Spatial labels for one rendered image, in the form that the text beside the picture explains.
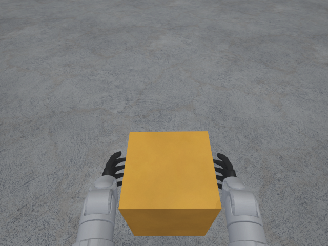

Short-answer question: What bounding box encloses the carton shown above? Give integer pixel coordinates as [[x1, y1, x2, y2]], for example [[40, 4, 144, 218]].
[[118, 131, 222, 236]]

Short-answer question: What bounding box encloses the robot right forearm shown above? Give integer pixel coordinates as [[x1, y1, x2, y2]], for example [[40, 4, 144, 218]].
[[221, 176, 269, 246]]

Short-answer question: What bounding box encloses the robot right hand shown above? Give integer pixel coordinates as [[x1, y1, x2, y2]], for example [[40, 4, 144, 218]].
[[213, 153, 237, 189]]

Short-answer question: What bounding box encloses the robot left forearm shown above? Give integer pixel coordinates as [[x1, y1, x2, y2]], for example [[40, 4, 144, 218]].
[[72, 175, 118, 246]]

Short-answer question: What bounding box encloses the robot left hand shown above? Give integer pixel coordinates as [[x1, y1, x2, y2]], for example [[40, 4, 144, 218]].
[[102, 151, 126, 186]]

